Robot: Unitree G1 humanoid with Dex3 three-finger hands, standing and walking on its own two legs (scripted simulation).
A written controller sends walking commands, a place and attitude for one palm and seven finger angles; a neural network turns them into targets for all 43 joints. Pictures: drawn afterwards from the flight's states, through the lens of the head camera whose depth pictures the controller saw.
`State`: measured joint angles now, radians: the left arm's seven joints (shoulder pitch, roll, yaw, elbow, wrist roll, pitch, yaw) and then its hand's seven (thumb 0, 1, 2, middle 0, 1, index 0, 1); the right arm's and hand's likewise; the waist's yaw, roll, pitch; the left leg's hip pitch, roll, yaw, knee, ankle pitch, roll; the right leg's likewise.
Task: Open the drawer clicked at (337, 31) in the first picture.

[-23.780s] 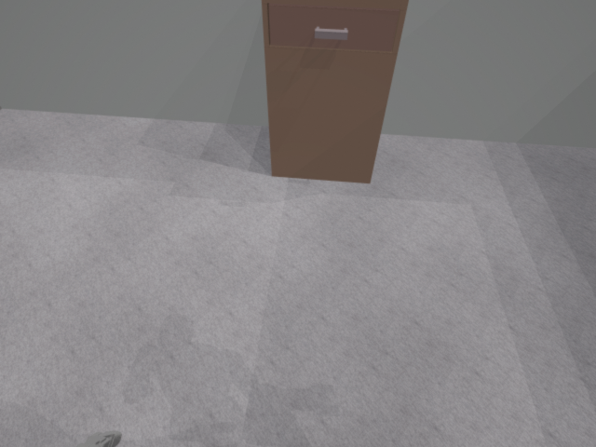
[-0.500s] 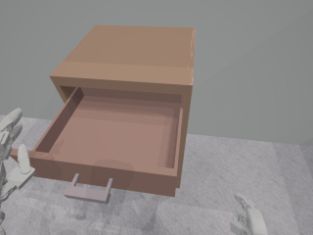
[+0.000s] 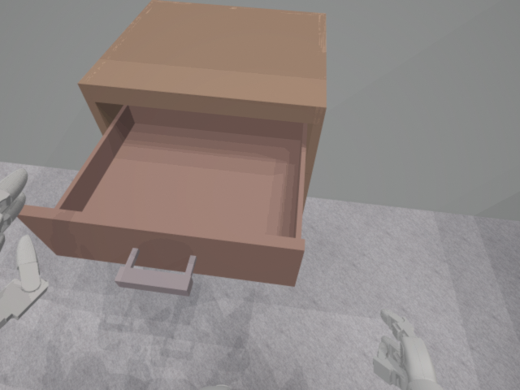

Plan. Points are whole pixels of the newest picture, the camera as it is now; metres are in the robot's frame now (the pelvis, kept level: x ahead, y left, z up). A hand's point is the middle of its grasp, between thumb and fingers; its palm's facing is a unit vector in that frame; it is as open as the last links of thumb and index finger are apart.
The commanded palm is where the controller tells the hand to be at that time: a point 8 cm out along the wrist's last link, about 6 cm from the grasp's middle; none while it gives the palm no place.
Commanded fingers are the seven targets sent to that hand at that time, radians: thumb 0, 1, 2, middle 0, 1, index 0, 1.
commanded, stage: step back with the hand held close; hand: left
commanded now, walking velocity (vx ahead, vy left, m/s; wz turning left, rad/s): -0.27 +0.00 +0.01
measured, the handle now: (159, 269) +0.30 +0.20 -0.02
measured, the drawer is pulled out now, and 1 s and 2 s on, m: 0.30 0.30 0.30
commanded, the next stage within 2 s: stop stepping back and stand still in 0.80 s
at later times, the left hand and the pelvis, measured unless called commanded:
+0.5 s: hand (62, 328) +0.15 +0.20 +0.17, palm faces +0.24 -0.84 -0.48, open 7.4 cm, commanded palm +0.08 +0.26 +0.19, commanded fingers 0.00 0.90 0.90 -0.20 -0.30 -0.20 -0.30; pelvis -0.06 -0.02 +0.00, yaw -2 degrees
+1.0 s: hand out of the picture +0.02 +0.19 +0.18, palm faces +0.31 -0.82 -0.47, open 7.4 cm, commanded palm -0.05 +0.24 +0.19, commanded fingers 0.00 0.90 0.90 -0.20 -0.30 -0.20 -0.30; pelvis -0.18 -0.04 +0.01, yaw +1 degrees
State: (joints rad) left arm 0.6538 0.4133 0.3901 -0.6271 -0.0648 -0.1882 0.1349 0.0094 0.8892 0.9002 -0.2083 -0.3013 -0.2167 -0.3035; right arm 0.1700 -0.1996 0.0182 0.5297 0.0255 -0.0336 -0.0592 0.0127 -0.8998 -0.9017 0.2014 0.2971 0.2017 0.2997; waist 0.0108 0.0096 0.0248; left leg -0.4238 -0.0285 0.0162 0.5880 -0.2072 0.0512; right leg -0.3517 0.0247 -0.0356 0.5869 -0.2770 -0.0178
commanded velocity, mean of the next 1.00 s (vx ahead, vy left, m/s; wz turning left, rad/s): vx -0.30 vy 0.00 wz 0.01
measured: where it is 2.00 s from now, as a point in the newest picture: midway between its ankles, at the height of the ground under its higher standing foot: outside the picture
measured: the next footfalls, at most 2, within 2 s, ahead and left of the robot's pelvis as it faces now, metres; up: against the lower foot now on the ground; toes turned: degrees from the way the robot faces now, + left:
right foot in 0.44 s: -0.06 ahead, -0.13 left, +0.00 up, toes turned -2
left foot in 0.84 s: -0.12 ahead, +0.10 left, +0.00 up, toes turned +4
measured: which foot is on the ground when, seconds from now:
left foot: down 0.00-0.56, up 0.58-0.82, down 0.84-1.00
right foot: down 0.00-0.24, up 0.26-0.42, down 0.44-0.86, up 0.88-1.00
